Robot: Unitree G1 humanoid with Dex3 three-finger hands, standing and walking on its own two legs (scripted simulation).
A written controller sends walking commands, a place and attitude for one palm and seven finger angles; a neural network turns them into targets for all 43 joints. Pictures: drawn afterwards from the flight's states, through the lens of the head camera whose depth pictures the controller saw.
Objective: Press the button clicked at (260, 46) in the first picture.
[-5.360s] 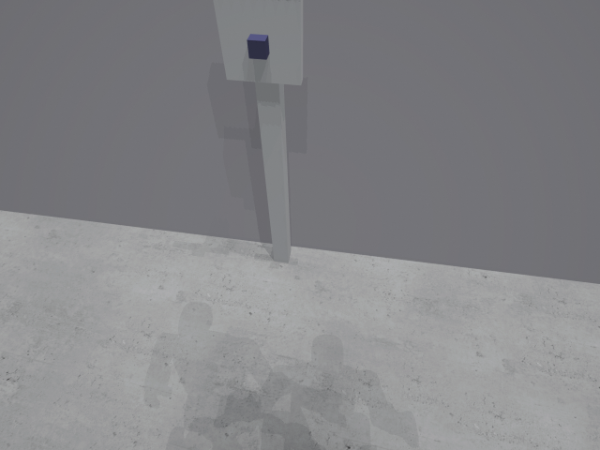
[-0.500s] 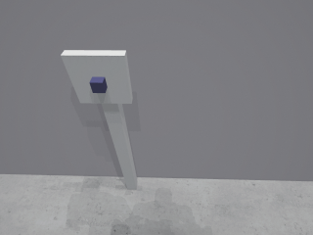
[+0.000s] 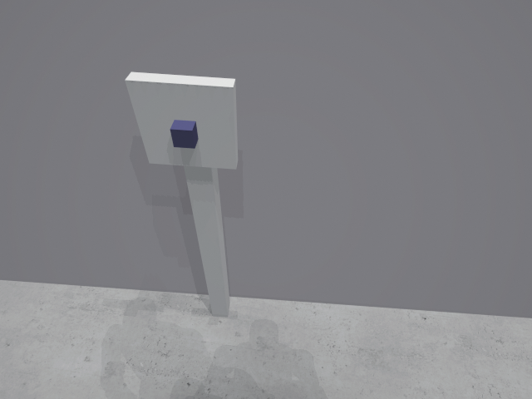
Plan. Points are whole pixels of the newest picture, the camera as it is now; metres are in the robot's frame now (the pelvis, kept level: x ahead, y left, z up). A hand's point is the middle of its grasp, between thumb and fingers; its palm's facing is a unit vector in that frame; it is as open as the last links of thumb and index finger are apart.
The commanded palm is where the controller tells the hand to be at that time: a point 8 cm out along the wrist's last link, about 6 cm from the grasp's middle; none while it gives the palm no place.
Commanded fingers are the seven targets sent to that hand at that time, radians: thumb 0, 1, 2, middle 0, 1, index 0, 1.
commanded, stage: shuffle to correct the standing spot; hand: left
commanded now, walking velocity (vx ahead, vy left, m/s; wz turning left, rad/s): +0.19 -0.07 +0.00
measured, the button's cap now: (185, 133) +0.52 +0.19 +0.13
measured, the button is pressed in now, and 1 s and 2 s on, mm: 0 0 0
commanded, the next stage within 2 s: come to a stop and stand still in 0.02 s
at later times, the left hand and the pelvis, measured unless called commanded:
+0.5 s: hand out of the picture +0.06 +0.17 -0.17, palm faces +0.01 -0.97 -0.25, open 7.3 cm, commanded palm none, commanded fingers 0.00 0.90 0.90 -0.20 -0.30 -0.20 -0.30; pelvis +0.05 -0.01 -0.01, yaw -1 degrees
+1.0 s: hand out of the picture +0.09 +0.15 -0.17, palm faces -0.02 -0.97 -0.23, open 7.3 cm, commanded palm none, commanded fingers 0.00 0.90 0.90 -0.20 -0.30 -0.20 -0.30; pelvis +0.03 -0.03 +0.00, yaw -1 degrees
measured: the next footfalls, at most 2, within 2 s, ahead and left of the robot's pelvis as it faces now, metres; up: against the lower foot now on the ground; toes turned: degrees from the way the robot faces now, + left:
none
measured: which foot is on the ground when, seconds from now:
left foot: down 0.00-1.00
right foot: down 0.00-1.00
